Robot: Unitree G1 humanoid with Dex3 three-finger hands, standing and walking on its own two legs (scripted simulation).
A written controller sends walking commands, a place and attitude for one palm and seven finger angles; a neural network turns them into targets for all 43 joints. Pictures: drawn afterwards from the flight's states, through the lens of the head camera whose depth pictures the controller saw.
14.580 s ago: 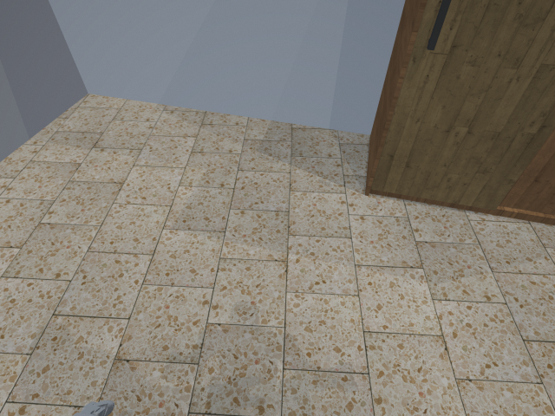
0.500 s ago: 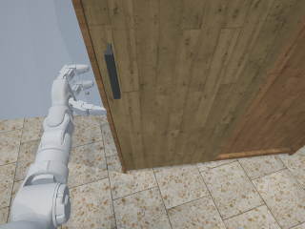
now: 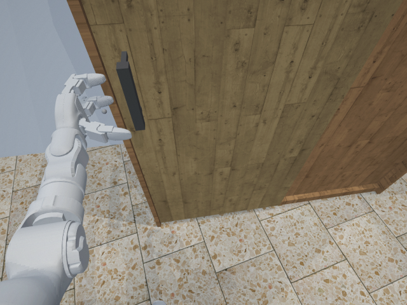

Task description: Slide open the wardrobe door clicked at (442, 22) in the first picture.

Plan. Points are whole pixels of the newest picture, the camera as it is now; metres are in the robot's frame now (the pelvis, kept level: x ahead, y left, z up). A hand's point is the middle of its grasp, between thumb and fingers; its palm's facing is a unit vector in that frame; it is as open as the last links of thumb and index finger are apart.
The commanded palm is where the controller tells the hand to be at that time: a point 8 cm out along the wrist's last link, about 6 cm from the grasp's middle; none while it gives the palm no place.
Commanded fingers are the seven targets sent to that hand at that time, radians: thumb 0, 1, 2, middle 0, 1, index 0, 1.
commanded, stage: move the hooked fingers beside the handle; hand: left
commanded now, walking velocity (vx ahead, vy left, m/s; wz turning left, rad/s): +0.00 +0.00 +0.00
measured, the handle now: (132, 93) +0.52 +0.14 +0.12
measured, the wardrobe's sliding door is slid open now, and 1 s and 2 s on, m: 0.00 0.00 0.00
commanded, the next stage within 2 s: feel for the door with the fingertips in 0.58 s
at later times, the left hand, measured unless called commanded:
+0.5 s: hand (109, 115) +0.45 +0.17 +0.12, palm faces +0.10 -0.99 +0.01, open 14.0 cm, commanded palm +0.42 +0.22 +0.13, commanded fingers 0.00 -0.50 0.30 -0.30 -1.20 -0.30 -1.20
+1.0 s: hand (121, 116) +0.46 +0.15 +0.12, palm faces +0.12 -0.99 +0.02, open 14.0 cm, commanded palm +0.43 +0.20 +0.13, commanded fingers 0.00 -0.50 0.30 -0.30 -1.20 -0.30 -1.20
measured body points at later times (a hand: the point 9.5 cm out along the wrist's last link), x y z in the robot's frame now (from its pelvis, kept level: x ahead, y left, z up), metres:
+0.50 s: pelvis +0.00 +0.01 +0.00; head +0.04 +0.01 +0.45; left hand +0.44 +0.23 +0.13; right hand +0.07 -0.25 -0.12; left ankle +0.05 +0.13 -0.71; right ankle -0.05 -0.09 -0.71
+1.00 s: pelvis -0.01 +0.00 +0.00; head +0.03 +0.00 +0.45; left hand +0.44 +0.20 +0.12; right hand +0.03 -0.26 -0.12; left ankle +0.05 +0.13 -0.71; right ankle -0.05 -0.09 -0.71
